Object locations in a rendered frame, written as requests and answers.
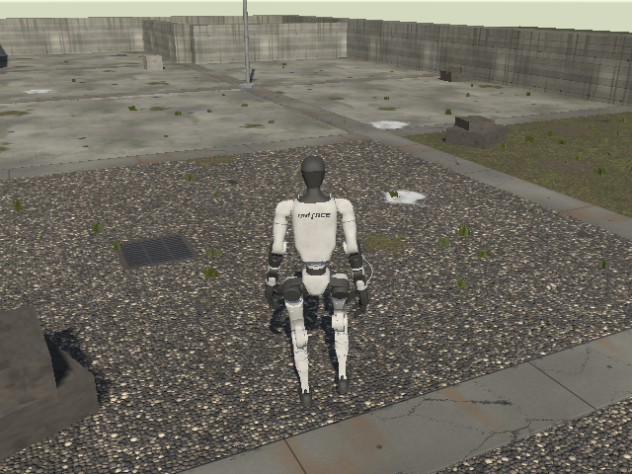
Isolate right robot upper arm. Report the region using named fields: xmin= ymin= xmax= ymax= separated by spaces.
xmin=335 ymin=198 xmax=358 ymax=254

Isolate left robot upper arm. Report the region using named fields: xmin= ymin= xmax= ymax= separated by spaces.
xmin=272 ymin=199 xmax=293 ymax=255

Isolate robot left forearm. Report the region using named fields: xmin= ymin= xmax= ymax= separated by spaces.
xmin=266 ymin=240 xmax=282 ymax=286

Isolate robot right forearm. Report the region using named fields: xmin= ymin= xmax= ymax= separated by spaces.
xmin=348 ymin=239 xmax=367 ymax=290

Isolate robot torso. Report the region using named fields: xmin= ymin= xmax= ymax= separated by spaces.
xmin=291 ymin=194 xmax=338 ymax=296

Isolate robot right shin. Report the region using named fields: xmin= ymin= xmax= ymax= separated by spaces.
xmin=335 ymin=314 xmax=349 ymax=380

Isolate left robot hand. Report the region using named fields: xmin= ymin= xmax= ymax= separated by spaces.
xmin=265 ymin=284 xmax=283 ymax=309

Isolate right robot hand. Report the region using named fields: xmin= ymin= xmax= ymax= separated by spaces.
xmin=346 ymin=288 xmax=369 ymax=317

